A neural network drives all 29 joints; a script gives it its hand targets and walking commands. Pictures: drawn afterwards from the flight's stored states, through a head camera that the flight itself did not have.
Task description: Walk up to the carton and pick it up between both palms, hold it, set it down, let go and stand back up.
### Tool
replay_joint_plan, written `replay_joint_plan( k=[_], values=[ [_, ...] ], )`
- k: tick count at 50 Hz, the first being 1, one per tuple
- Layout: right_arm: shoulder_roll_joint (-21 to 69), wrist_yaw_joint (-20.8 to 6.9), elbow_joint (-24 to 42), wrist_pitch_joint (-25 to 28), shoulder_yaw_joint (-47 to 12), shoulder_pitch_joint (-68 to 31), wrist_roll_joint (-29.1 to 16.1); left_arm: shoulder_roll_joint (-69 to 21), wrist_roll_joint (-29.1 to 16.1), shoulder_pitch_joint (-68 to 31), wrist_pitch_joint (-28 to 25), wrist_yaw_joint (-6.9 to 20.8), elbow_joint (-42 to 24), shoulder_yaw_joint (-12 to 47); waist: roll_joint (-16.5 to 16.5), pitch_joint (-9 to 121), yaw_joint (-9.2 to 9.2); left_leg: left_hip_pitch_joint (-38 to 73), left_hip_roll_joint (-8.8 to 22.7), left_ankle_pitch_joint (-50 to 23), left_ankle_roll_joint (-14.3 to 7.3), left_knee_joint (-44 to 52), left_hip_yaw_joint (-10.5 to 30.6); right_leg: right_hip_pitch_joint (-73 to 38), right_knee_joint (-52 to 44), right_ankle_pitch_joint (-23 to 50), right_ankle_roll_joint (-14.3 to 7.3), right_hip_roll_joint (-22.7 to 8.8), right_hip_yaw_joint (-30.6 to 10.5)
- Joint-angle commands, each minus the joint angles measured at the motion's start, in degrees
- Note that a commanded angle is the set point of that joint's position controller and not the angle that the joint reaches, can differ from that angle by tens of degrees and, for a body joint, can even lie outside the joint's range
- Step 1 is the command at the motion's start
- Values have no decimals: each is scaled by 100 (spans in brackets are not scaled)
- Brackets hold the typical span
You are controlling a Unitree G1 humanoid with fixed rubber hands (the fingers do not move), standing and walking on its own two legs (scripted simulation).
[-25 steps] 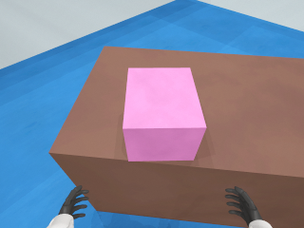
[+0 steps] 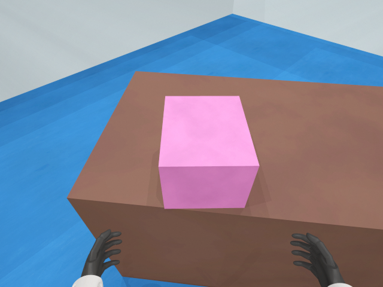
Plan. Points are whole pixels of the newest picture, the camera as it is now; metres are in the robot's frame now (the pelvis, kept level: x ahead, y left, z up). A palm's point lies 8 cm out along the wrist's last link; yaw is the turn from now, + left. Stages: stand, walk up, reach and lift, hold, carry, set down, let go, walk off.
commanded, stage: reach and lift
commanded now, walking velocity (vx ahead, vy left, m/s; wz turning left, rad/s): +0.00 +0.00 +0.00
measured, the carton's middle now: (203, 149) +0.44 +0.00 +0.02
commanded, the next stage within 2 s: none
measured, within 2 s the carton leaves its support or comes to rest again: neither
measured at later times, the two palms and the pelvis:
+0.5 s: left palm (99, 235) +0.20 +0.20 +0.03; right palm (326, 241) +0.21 -0.23 +0.03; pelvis +0.00 +0.00 +0.00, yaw -1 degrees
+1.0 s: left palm (106, 188) +0.28 +0.20 +0.08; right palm (324, 197) +0.27 -0.23 +0.08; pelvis +0.01 -0.01 +0.00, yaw -1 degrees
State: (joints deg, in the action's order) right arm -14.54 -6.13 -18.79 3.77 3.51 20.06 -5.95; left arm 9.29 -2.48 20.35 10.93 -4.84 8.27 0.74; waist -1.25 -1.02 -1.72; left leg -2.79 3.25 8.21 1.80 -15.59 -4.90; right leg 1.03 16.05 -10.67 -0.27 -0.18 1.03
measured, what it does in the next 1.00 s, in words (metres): stands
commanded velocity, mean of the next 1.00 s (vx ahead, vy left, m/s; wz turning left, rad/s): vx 0.00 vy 0.00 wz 0.00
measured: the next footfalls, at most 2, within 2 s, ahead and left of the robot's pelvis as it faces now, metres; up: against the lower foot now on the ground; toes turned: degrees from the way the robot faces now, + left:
none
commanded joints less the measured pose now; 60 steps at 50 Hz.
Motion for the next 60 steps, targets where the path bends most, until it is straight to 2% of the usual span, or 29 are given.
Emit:
replay_joint_plan(
  k=[1, 4, 6, 8, 11, 15, 18, 19, 21, 26, 29, 37, 38, 40, 41, 44, 47, 49, 50, 51, 54, 55, 57, 58, 60],
  values=[
    [-574, 91, 1374, 158, 312, -190, -86, 492, -148, -353, -349, -120, -1245, -61, -24, -105, -61, 541, -388, -470, 14, 93, 55, 1146, -544, 64, -84, 133, -153],
    [-548, 112, 1513, 73, 314, -125, -126, 431, -222, -283, -378, -141, -1180, -89, -49, -254, -116, 521, -381, -316, 14, 163, 78, 1235, -578, -144, -93, 104, -170],
    [-506, 134, 1633, 12, 331, -94, -112, 439, -316, -393, -385, -155, -1273, -25, -125, -234, -47, 464, -352, -82, -14, 195, 84, 1299, -607, -337, -127, 82, -208],
    [-522, 142, 1711, -47, 366, -198, -180, 472, -388, -507, -405, -167, -1364, -11, -92, -233, -60, 365, -347, 79, -35, 204, 108, 1305, -568, -457, -139, 87, -219],
    [-558, 156, 1904, 5, 453, -292, -217, 461, -433, -512, -466, -227, -1544, 37, -53, -28, -85, 450, -313, 4, 6, 166, 129, 1384, -522, -426, -138, 103, -211],
    [-592, 168, 1909, 14, 399, -388, -352, 396, -427, -605, -534, -283, -1629, 18, 5, 84, -128, 522, -298, -272, 8, 128, 165, 1291, -457, -213, -132, 142, -182],
    [-609, 178, 2002, 33, 389, -404, -463, 419, -411, -681, -560, -278, -1807, -13, 111, 132, -98, 505, -295, -395, 13, 102, 183, 1190, -424, -56, -120, 133, -224],
    [-651, 185, 2027, 35, 376, -523, -498, 398, -435, -736, -561, -263, -1877, 34, 55, 100, -47, 563, -288, -467, 22, 83, 214, 1218, -426, -5, -138, 167, -204],
    [-587, 214, 2075, 53, 298, -473, -649, 296, -410, -596, -562, -228, -1838, -18, 4, 152, -93, 725, -328, -895, 28, -3, 221, 1178, -418, 426, -103, 159, -241],
    [-711, 258, 2291, 245, 222, -425, -825, 267, -316, -613, -687, -149, -2242, -118, 75, 413, -48, 1005, -349, -1638, 72, -139, 266, 974, -368, 1149, -72, 216, -252],
    [-800, 320, 2342, 236, 206, -565, -878, 253, -287, -656, -644, -131, -2225, -183, 6, 359, -24, 1018, -373, -1682, 84, -147, 298, 943, -393, 1273, -23, 217, -253],
    [-891, 507, 2747, -314, 263, -1351, -1003, 361, -546, -1591, -21, -69, -2482, -300, -142, 369, 37, 821, -364, -992, -9, 3, 308, 1180, -397, 881, 24, 166, -327],
    [-934, 531, 2775, -380, 232, -1429, -1002, 399, -536, -1587, 68, -64, -2424, -340, -199, 426, 52, 869, -362, -1009, -15, -24, 299, 1166, -378, 957, 39, 179, -331],
    [-985, 576, 2827, -497, 222, -1673, -1036, 390, -539, -1839, 260, -45, -2590, -461, -63, 674, 16, 890, -375, -1220, -3, -88, 302, 1022, -308, 1281, 48, 174, -356],
    [-991, 619, 2869, -549, 232, -1822, -1068, 429, -533, -1915, 356, -38, -2588, -543, -152, 741, 11, 916, -361, -1266, -9, -81, 283, 959, -274, 1380, 82, 185, -345],
    [-1031, 691, 2509, -759, 63, -2058, -1226, 350, -504, -2119, 672, 44, -2479, -675, -126, 709, 60, 954, -387, -1463, 9, -82, 297, 894, -237, 1770, 119, 210, -339],
    [-1131, 793, 2446, -918, 14, -2362, -1281, 283, -428, -2267, 973, 154, -2499, -862, -154, 947, 82, 1040, -400, -1681, 21, -92, 294, 724, -182, 2183, 190, 232, -338],
    [-1205, 849, 2409, -1002, 0, -2590, -1368, 318, -350, -2485, 1142, 190, -2594, -916, -33, 1036, 113, 1075, -386, -1723, 49, -94, 304, 666, -156, 2276, 187, 241, -331],
    [-1287, 857, 2495, -1020, 0, -2843, -1416, 353, -398, -2716, 1199, 194, -2715, -927, 8, 1085, 164, 1120, -393, -1773, 73, -133, 281, 755, -155, 2269, 179, 266, -290],
    [-1279, 860, 2472, -1044, 5, -2990, -1407, 372, -393, -2800, 1255, 203, -2629, -972, -67, 1061, 128, 1016, -391, -1661, 49, -126, 282, 804, -159, 2146, 189, 257, -317],
    [-1375, 845, 2518, -1107, 50, -3524, -1451, 446, -455, -3338, 1356, 177, -2689, -995, 10, 1233, 160, 946, -367, -1581, 45, -148, 266, 891, -111, 2035, 198, 260, -292],
    [-1397, 832, 2358, -1166, 15, -3577, -1451, 455, -398, -3349, 1393, 162, -2564, -1023, 46, 1253, 125, 933, -361, -1520, 36, -126, 265, 911, -106, 1989, 199, 262, -285],
    [-1444, 830, 2113, -1273, 46, -3882, -1497, 469, -435, -3690, 1484, 164, -2481, -1043, 23, 1363, 197, 924, -338, -1392, 34, -106, 287, 931, -98, 1890, 189, 264, -274],
    [-1449, 828, 1974, -1339, 16, -3979, -1515, 416, -456, -3696, 1556, 168, -2332, -1036, -64, 1384, 209, 942, -314, -1371, 11, -81, 272, 928, -113, 1881, 192, 278, -243],
    [-1507, 814, 1681, -1464, 62, -4414, -1479, 511, -455, -4192, 1669, 174, -2131, -1082, -40, 1353, 210, 831, -318, -1131, -16, -69, 253, 1022, -115, 1581, 198, 288, -226]
  ],
)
